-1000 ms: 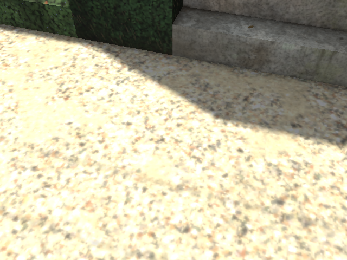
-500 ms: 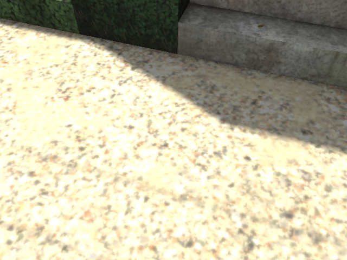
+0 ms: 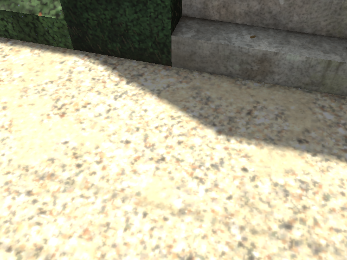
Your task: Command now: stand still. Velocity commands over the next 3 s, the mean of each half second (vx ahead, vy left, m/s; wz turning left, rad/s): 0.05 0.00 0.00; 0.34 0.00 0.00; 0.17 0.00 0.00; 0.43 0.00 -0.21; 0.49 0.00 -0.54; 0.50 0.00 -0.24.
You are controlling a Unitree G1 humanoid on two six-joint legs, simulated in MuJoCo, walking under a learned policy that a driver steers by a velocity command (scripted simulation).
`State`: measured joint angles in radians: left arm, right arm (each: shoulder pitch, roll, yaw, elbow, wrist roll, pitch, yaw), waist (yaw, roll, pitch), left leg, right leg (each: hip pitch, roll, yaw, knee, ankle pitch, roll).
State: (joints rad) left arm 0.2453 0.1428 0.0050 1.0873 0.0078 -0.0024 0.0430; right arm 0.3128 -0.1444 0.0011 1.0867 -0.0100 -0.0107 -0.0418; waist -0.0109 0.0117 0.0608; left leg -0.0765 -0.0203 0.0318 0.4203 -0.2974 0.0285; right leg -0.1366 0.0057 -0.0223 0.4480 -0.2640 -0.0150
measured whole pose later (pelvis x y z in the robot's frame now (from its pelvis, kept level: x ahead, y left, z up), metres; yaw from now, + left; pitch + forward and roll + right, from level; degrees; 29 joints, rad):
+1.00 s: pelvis +0.17 +0.01 -0.01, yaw +1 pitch +1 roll -1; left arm 0.00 0.17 0.02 0.94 0.01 -0.05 -0.01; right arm 0.56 -0.11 0.02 1.15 -0.02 -0.10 -0.03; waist -0.06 -0.01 0.07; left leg 0.12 -0.04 0.05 0.30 -0.41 0.05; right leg -0.55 0.03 -0.12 0.63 -0.09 -0.09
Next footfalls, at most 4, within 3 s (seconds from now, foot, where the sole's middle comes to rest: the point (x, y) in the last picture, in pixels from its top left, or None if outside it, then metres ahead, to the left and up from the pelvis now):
1.04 right None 0.36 -0.05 -0.78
1.52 left None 0.30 0.11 -0.78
1.98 right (208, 233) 0.62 -0.10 -0.78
2.56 left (197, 157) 0.99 -0.08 -0.78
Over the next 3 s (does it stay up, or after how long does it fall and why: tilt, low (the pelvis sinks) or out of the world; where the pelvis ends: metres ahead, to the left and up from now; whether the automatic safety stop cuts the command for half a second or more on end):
stays up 0.98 -0.19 0.00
